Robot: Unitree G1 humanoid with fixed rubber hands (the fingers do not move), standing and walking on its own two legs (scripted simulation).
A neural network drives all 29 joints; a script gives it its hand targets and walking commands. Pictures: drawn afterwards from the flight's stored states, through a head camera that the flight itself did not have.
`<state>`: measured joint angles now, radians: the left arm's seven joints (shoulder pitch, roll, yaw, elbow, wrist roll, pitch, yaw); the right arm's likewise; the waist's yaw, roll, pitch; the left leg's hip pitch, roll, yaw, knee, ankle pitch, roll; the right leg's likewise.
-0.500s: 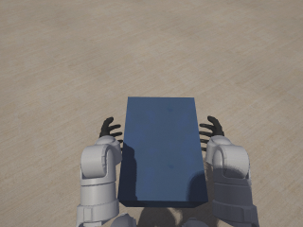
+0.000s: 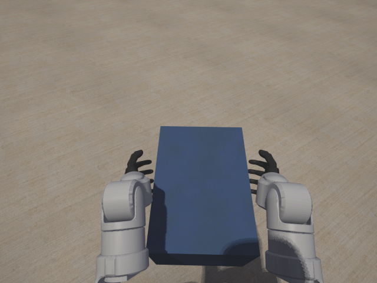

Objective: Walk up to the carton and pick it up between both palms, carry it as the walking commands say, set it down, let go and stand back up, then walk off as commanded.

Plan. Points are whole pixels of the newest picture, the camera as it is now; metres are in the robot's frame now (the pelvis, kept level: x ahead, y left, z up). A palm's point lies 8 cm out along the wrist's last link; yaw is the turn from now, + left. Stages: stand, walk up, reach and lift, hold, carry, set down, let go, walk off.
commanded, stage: carry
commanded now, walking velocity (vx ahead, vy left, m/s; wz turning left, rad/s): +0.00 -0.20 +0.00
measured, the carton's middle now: (200, 194) +0.33 -0.01 +0.00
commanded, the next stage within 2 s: none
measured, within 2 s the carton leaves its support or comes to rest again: neither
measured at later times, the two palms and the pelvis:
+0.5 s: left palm (198, 229) +0.22 +0.00 +0.07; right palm (350, 232) +0.21 -0.27 +0.08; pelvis -0.10 -0.12 +0.01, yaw -1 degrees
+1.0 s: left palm out of the picture +0.12 -0.12 +0.06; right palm out of the picture +0.11 -0.39 +0.08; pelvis -0.19 -0.25 +0.01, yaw -1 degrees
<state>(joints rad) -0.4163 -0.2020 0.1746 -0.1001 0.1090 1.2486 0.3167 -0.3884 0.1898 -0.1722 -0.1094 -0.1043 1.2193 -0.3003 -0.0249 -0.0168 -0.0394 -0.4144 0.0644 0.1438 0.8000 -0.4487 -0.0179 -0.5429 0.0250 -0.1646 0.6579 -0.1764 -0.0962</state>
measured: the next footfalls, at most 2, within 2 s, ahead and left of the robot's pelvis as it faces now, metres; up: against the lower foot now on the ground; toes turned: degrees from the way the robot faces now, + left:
right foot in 0.28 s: +0.02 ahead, -0.22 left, +0.00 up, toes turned -5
left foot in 0.46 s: -0.02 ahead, +0.01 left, +0.00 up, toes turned +9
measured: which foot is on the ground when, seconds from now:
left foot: down 0.00-0.30, up 0.32-0.44, down 0.46-0.66, up 0.68-0.88, down 0.90-1.00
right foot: down 0.00-0.04, up 0.06-0.26, down 0.28-0.48, up 0.50-0.62, down 0.64-0.94, up 0.96-1.00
